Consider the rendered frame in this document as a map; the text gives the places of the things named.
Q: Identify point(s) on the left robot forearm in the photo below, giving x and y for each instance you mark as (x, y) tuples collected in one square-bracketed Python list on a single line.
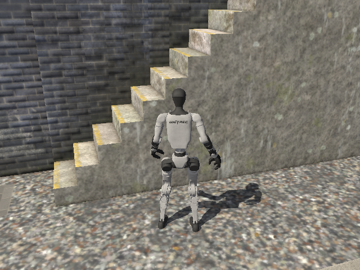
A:
[(154, 145)]

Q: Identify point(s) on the right robot forearm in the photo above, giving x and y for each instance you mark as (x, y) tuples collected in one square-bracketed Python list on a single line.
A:
[(210, 148)]

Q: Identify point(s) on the humanoid robot head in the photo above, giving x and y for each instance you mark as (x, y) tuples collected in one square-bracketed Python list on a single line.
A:
[(179, 97)]

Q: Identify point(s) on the robot left upper arm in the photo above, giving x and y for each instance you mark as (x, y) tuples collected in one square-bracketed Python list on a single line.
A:
[(159, 127)]

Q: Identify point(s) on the robot right upper arm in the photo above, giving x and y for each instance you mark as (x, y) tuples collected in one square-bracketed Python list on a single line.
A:
[(200, 127)]

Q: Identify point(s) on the robot right hand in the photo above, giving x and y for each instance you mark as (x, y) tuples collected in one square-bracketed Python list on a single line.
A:
[(217, 161)]

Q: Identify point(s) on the robot left hand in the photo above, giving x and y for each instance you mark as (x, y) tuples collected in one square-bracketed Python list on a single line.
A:
[(156, 156)]

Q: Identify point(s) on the right robot shin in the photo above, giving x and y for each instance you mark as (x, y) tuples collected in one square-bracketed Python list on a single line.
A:
[(194, 203)]

